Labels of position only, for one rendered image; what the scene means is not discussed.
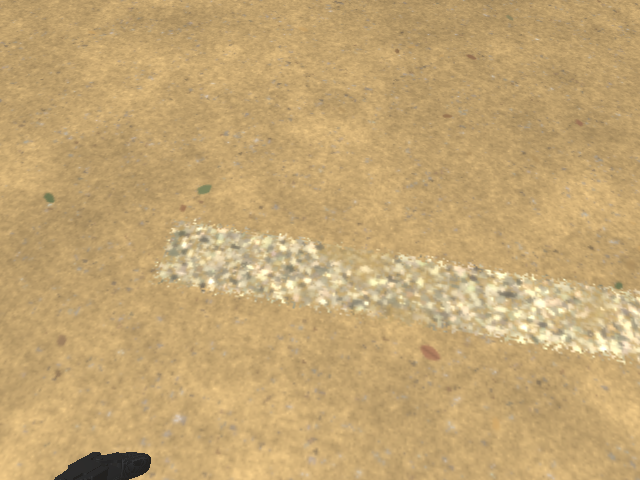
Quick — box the robot left hand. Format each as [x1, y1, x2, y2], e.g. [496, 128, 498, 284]
[54, 452, 151, 480]

